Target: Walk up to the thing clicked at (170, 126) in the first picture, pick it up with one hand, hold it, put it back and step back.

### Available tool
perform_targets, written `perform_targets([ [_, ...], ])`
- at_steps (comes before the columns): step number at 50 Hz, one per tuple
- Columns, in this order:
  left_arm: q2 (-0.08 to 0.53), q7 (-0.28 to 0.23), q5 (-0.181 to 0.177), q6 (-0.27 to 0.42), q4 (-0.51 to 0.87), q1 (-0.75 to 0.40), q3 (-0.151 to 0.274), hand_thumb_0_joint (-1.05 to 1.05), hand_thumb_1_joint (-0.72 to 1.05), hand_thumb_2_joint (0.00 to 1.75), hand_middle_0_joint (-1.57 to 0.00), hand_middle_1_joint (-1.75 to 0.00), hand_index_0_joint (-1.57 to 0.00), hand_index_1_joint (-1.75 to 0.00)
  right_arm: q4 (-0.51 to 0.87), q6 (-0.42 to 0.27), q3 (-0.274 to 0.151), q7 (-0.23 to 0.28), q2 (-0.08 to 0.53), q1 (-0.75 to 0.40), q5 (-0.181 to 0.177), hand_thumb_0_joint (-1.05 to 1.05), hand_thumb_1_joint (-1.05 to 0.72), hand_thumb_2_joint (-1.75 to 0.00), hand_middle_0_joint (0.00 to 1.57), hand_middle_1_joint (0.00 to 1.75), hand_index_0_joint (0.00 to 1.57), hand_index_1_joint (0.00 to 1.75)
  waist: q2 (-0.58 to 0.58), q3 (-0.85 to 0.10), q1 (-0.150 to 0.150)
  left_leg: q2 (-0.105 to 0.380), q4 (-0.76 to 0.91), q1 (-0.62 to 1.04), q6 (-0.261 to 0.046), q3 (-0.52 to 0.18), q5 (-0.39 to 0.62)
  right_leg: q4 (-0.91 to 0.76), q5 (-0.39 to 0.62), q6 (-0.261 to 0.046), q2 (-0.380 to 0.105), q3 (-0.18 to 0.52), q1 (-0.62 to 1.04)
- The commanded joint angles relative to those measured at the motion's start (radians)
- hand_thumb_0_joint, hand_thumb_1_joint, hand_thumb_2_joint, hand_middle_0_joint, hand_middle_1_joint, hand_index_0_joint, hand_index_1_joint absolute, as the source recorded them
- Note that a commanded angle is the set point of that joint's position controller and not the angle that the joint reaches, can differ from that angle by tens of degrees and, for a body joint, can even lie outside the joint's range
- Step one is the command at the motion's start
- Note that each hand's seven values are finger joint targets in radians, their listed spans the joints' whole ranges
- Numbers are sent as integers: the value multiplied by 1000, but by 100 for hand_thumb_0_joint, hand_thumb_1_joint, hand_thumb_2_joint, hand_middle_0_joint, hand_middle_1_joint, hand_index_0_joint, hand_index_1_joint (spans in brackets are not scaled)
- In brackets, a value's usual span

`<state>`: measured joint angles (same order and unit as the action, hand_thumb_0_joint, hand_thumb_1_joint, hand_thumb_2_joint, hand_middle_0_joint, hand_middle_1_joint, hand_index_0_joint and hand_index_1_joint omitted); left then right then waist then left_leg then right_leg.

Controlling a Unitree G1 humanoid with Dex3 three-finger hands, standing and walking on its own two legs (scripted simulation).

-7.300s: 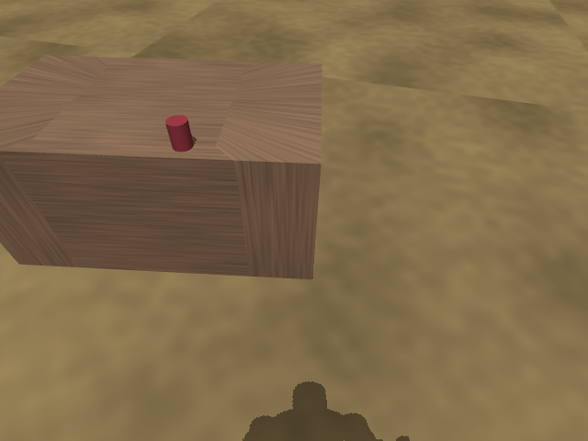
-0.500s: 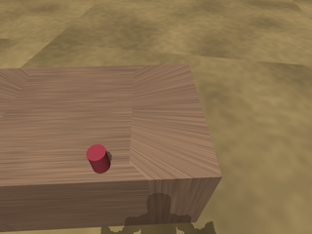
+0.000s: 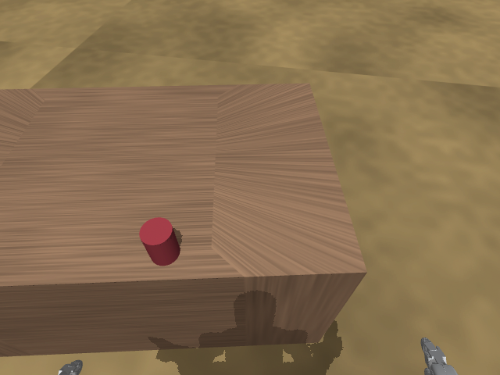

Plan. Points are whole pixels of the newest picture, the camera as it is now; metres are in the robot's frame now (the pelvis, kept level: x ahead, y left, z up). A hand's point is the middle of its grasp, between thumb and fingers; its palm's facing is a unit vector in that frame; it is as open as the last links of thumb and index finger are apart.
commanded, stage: go down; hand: left
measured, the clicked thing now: (160, 242) +0.44 +0.19 -0.11
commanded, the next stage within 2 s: none
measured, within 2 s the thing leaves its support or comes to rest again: neither
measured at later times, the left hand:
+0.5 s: hand out of the picture +0.18 +0.26 -0.11, palm faces +0.06 -0.94 -0.32, open 17.5 cm
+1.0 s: hand out of the picture +0.16 +0.27 -0.10, palm faces +0.09 -0.94 -0.32, open 17.4 cm
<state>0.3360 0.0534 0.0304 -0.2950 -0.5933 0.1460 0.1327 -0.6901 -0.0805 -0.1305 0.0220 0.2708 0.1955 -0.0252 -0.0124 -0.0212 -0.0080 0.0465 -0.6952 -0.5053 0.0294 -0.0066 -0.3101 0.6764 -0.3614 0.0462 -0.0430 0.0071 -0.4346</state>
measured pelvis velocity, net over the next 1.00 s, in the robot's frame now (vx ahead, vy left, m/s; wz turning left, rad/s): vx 0.01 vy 0.00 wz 0.01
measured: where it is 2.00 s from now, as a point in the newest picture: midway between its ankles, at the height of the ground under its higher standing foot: outside the picture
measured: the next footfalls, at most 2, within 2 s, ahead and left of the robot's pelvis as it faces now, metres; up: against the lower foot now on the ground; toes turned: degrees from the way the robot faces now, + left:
none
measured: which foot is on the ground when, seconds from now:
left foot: down 0.00-1.00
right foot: down 0.00-1.00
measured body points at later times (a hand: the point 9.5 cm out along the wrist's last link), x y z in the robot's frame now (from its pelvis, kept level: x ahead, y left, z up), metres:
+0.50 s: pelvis +0.02 +0.00 -0.02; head +0.07 +0.00 +0.43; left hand +0.17 +0.31 -0.08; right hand +0.18 -0.28 -0.09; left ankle +0.02 +0.14 -0.72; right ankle -0.01 -0.15 -0.72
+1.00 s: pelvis +0.01 +0.00 -0.04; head +0.05 +0.00 +0.41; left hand +0.16 +0.32 -0.07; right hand +0.17 -0.26 -0.08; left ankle +0.02 +0.14 -0.72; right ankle -0.01 -0.15 -0.72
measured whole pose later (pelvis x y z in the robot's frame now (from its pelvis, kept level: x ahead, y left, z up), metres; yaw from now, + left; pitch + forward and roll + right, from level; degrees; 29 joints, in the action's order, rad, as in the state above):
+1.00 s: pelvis +0.01 +0.00 -0.04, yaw +1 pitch +12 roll -1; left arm 0.39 0.16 -0.02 -0.48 -0.12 0.37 0.24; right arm -0.27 -0.07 -0.09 0.08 0.23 0.41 -0.03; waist -0.02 -0.15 -0.01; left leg 0.05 -0.98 -0.73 0.03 -0.04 -0.46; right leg 0.95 -0.52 0.05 -0.04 -0.01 -0.64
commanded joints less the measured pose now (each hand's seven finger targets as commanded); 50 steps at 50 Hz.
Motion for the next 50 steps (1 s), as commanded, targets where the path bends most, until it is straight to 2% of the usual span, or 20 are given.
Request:
perform_targets([
  [1, 197, -29, 6, 26, 208, -38, 82, 0, -61, 7, -7, -9, -6, -10, 154, -83, -64, 31, 172, -65, 10, 0, 47, -6, 5, 5, 5, 5, -40, -224, 0, -38, 73, 137, -23, 24, 133, -60, 145, -45, 45, -50, 7],
  [3, 183, -26, -5, 8, 241, -10, 76, 0, -61, 6, -7, -9, -6, -10, 168, -83, -59, 35, 164, -56, 8, 0, 48, -6, 5, 5, 5, 5, -54, -241, 0, -36, 63, 143, -19, 21, 161, -46, 171, -44, 47, -56, 15],
  [4, 193, -26, -5, -8, 230, 16, 93, 0, -61, 6, -8, -9, -7, -10, 233, -89, -87, 40, 208, -66, 10, 0, 48, -6, 5, 5, 5, 5, -32, -272, -13, -34, 50, 158, -21, 20, 198, -38, 207, -41, 49, -57, 30],
  [8, 203, -13, -8, -42, 273, 37, 99, 0, -61, 6, -7, -8, -6, -9, 214, -74, -51, 40, 142, -3, 3, 0, 50, -5, 5, 5, 5, 5, -24, -234, 1, -41, 18, 118, -23, 27, 252, -21, 262, -37, 43, -58, 10],
  [14, 213, 18, -6, -80, 330, 39, 108, 0, -61, 5, -7, -8, -7, -9, 289, -73, -67, 41, 157, 21, -1, 0, 51, -5, 5, 5, 5, 5, -15, -194, -14, -42, 0, 78, -23, 25, 182, 1, 196, -36, 42, -61, -58],
  [16, 210, 28, -9, -87, 373, 51, 107, 0, -61, 5, -7, -8, -7, -9, 277, -69, -58, 38, 138, 60, -2, 0, 51, -5, 5, 5, 5, 5, -37, -207, -10, -42, -15, 81, -20, 21, 210, 16, 216, -37, 42, -62, -65],
  [17, 235, 28, -6, -94, 374, 61, 132, 0, -61, 6, -7, -9, -7, -9, 350, -76, -87, 42, 183, 30, -1, 0, 52, -5, 5, 5, 5, 5, -18, -247, -12, -40, -30, 91, -23, 18, 244, 25, 252, -33, 40, -61, -39],
  [18, 221, 31, -6, -96, 401, 67, 121, 0, -60, 6, -7, -8, -7, -9, 311, -72, -56, 39, 134, 76, -2, 0, 52, -5, 5, 5, 5, 5, -28, -251, -7, -44, -46, 96, -24, 21, 277, 36, 289, -28, 38, -59, -43],
  [19, 231, 35, -7, -99, 403, 70, 129, 0, -61, 6, -7, -9, -7, -9, 365, -75, -74, 40, 165, 58, -2, 0, 53, -5, 5, 5, 5, 5, -22, -262, -17, -41, -55, 97, -24, 20, 296, 46, 306, -27, 38, -57, -42],
  [21, 232, 39, -6, -101, 430, 81, 135, 0, -58, 6, -7, -8, -7, -8, 359, -70, -57, 42, 132, 79, 0, 0, 53, -5, 5, 5, 5, 5, -38, -275, -5, -41, -75, 100, -24, 17, 331, 63, 328, -26, 36, -55, -56],
  [28, 225, 56, -23, -116, 483, 145, 155, 0, -55, 7, -6, -7, -6, -8, 461, -64, -53, 45, 131, 122, 1, 0, 53, -5, 5, 5, 5, 5, -39, -285, -8, -36, -103, 60, -21, 10, 309, 101, 293, -29, 38, -58, -86],
  [29, 218, 61, -26, -118, 518, 131, 145, 0, -55, 8, -6, -7, -6, -8, 414, -58, -30, 42, 95, 169, 3, 0, 54, -5, 5, 5, 5, 5, -58, -275, -3, -36, -107, 59, -21, 9, 301, 105, 281, -29, 38, -59, -107],
  [32, 260, 62, -26, -128, 505, 140, 188, 0, -56, 8, -6, -8, -6, -8, 514, -57, -48, 49, 127, 126, -2, 0, 54, -5, 5, 5, 5, 5, -20, -237, -10, -45, -109, 4, -25, 18, 199, 94, 210, -26, 35, -55, -129],
  [35, 252, 73, -29, -134, 574, 137, 181, 0, -55, 9, -6, -7, -5, -8, 468, -43, -38, 50, 98, 201, -1, 0, 54, -5, 5, 5, 5, 5, -49, -236, 1, -50, -117, -8, -25, 21, 172, 99, 190, -29, 35, -53, -151],
  [38, 276, 77, -28, -142, 572, 168, 213, 0, -54, 8, -6, -6, -5, -7, 575, -49, -43, 57, 117, 167, -2, 0, 54, -5, 5, 5, 5, 5, -23, -258, -5, -52, -134, -16, -28, 22, 173, 109, 197, -25, 33, -50, -144],
  [44, 265, 92, -35, -149, 612, 188, 211, 0, -58, 9, -6, -7, -5, -8, 621, -53, -38, 70, 118, 161, -1, 0, 54, -5, 5, 5, 5, 5, -39, -239, -5, -46, -126, -44, -25, 10, 88, 124, 90, -34, 41, -59, -187],
  [45, 240, 94, -40, -146, 639, 172, 181, 0, -55, 9, -5, -7, -5, -8, 553, -45, -15, 68, 80, 211, -1, 0, 54, -5, 5, 5, 5, 5, -70, -213, -2, -50, -127, -57, -23, 12, 70, 125, 74, -37, 39, -59, -206],
  [46, 268, 93, -41, -147, 638, 188, 214, 0, -55, 9, -5, -7, -4, -7, 581, -47, -13, 71, 87, 204, -1, 0, 54, -5, 5, 5, 5, 5, -64, -235, 7, -48, -135, -55, -25, 10, 80, 128, 77, -37, 39, -57, -199],
  [49, 251, 93, -48, -146, 679, 190, 198, 0, -56, 10, -5, -7, -5, -8, 569, -48, -9, 75, 80, 227, 0, 0, 54, -5, 5, 5, 5, 5, -74, -241, 3, -46, -141, -58, -22, 8, 91, 144, 88, -38, 43, -61, -208],
  [50, 275, 91, -45, -149, 662, 207, 223, 0, -60, 10, -5, -8, -5, -9, 634, -51, -26, 82, 108, 198, 0, 0, 53, -5, 5, 5, 5, 5, -46, -252, -5, -43, -143, -54, -25, 5, 91, 145, 87, -35, 44, -62, -206],
])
